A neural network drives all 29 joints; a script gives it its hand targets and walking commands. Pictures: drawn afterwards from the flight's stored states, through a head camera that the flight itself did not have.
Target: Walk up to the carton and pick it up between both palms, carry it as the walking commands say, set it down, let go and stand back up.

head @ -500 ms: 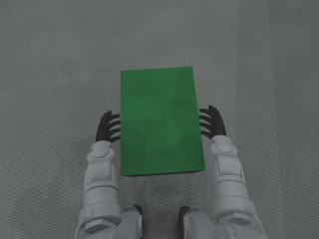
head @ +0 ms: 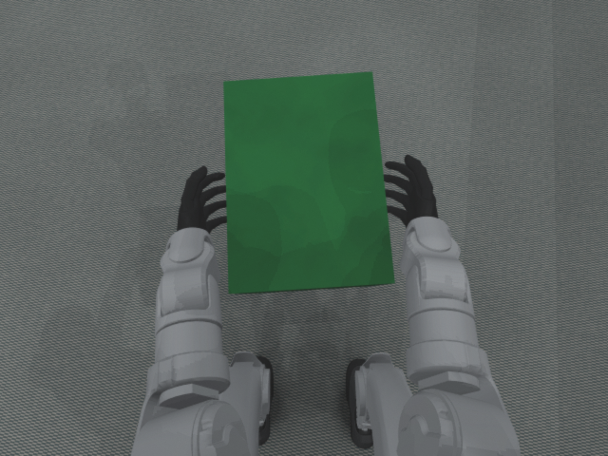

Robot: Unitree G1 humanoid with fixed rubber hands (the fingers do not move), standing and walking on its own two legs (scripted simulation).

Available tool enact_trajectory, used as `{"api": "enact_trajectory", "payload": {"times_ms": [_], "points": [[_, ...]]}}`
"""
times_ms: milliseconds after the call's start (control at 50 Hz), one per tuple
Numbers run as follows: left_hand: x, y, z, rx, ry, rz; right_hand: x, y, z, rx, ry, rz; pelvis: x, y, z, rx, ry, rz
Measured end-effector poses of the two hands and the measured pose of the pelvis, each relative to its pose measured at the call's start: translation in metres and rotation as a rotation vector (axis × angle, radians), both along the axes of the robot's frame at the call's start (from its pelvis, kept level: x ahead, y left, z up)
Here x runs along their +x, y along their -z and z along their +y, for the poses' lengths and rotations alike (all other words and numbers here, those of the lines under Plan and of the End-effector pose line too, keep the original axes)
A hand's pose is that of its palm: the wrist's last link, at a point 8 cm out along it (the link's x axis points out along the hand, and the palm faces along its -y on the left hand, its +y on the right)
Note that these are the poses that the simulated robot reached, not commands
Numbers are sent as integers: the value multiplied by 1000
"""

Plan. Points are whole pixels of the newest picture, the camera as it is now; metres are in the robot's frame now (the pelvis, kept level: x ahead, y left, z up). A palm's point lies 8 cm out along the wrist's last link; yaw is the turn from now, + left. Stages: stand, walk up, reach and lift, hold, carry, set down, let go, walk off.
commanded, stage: set down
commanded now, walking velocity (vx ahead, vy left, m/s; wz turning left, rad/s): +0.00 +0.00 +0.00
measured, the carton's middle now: (305, 195) +0.48 +0.02 -0.14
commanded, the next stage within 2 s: none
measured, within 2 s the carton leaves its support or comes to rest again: neither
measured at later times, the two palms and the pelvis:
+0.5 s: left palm (212, 228) +0.43 +0.16 -0.15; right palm (399, 221) +0.44 -0.12 -0.14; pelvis -0.02 +0.00 -0.08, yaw +0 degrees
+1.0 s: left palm (223, 227) +0.46 +0.16 -0.24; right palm (384, 222) +0.47 -0.12 -0.23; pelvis -0.03 +0.00 -0.15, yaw +0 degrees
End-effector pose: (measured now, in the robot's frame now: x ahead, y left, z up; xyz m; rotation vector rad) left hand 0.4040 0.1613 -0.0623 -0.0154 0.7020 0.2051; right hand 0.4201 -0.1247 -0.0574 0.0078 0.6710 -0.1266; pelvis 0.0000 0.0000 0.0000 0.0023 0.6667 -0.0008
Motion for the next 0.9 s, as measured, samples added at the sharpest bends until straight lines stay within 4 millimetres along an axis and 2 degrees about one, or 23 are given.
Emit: {"api": "enact_trajectory", "payload": {"times_ms": [420, 900], "points": [[23, 73, -1, 14, 1, -5, 19, 74, 1, -3, 24, -10, -14, 74, -3, 3, 2, 103], [48, 157, 4, 18, 13, 5, 43, 157, 5, -17, 19, 7, -28, 136, -1, -3, -9, 160]]}}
